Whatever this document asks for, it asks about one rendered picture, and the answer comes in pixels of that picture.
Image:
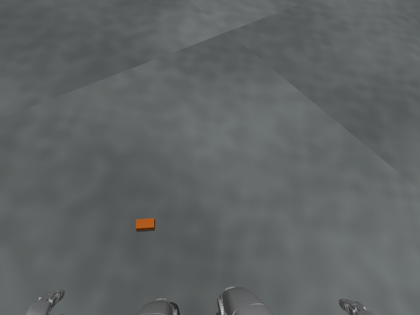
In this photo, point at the small box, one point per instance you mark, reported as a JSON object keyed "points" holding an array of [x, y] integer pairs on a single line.
{"points": [[145, 224]]}

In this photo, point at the left robot hand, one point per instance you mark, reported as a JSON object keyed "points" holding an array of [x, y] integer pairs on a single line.
{"points": [[45, 303]]}

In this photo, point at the right robot hand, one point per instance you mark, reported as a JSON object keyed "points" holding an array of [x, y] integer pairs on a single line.
{"points": [[354, 308]]}

